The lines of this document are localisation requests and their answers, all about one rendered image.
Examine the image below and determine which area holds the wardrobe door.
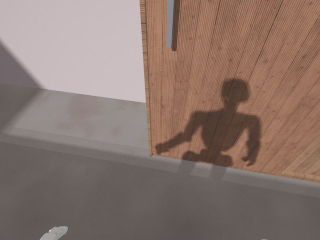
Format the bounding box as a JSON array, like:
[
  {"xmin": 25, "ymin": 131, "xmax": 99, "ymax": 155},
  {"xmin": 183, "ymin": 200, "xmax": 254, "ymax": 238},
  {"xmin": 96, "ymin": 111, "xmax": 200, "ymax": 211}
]
[
  {"xmin": 284, "ymin": 135, "xmax": 320, "ymax": 176},
  {"xmin": 145, "ymin": 0, "xmax": 320, "ymax": 175}
]

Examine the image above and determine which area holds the robot left hand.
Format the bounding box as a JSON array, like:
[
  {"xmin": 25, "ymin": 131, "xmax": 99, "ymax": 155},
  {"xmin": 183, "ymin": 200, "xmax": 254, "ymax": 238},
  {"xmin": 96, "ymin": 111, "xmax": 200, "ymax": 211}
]
[{"xmin": 40, "ymin": 226, "xmax": 68, "ymax": 240}]

